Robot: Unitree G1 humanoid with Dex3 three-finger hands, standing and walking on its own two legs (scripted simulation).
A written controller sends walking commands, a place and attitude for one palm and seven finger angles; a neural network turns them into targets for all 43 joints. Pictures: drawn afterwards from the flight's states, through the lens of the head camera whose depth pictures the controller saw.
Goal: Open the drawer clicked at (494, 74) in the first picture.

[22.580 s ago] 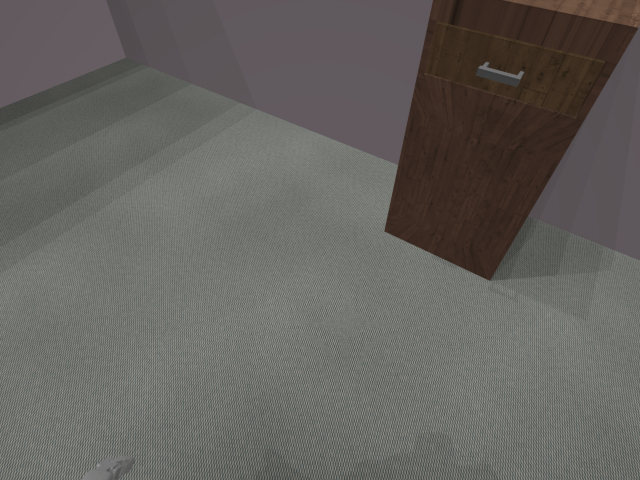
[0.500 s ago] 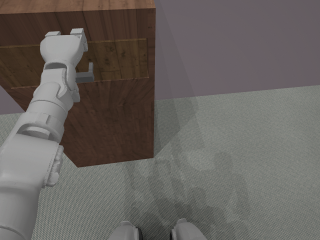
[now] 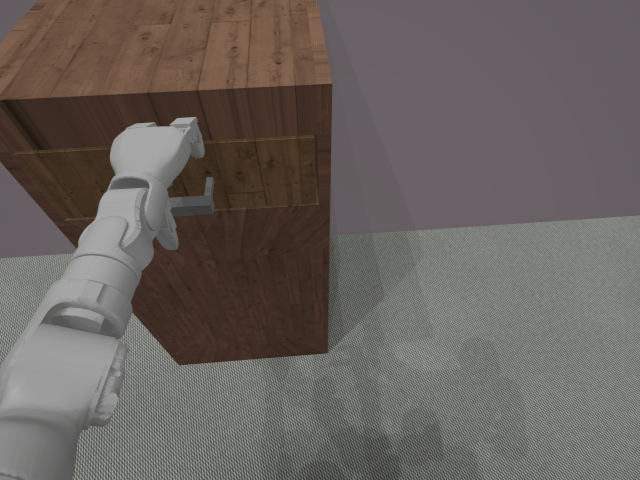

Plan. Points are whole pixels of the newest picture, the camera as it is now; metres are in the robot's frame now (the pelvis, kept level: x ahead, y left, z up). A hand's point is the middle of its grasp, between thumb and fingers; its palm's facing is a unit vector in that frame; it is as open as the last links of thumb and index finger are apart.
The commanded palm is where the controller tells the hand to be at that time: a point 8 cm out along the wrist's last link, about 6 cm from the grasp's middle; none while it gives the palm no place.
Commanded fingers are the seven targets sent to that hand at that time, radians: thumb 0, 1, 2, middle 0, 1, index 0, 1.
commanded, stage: lift the fingers back up to retry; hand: left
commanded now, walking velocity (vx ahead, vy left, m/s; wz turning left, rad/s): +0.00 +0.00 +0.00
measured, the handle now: (177, 196) +0.52 +0.20 +0.04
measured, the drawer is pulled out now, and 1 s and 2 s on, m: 0.00 0.00 0.00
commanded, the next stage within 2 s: re-aim the fingers above the handle in 0.06 s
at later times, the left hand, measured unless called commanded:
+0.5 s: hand (168, 183) +0.48 +0.19 +0.11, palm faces -0.01 -0.03 -1.00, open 13.6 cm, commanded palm +0.46 +0.22 +0.17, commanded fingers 0.00 -0.50 0.30 -0.30 -1.20 -0.30 -1.20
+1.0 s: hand (166, 184) +0.48 +0.19 +0.10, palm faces +0.00 -0.03 -1.00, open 13.7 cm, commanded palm +0.46 +0.21 +0.17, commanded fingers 0.00 -0.50 0.30 -0.30 -1.20 -0.30 -1.20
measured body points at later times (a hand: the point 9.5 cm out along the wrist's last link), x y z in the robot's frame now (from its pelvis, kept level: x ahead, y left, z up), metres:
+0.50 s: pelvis +0.03 -0.02 +0.01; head +0.07 -0.04 +0.46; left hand +0.47 +0.19 +0.16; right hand +0.13 -0.28 -0.12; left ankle +0.03 +0.10 -0.72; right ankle +0.00 -0.12 -0.72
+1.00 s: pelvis +0.03 -0.02 +0.01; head +0.07 -0.04 +0.46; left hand +0.47 +0.19 +0.16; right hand +0.11 -0.29 -0.13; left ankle +0.03 +0.10 -0.72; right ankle +0.00 -0.12 -0.72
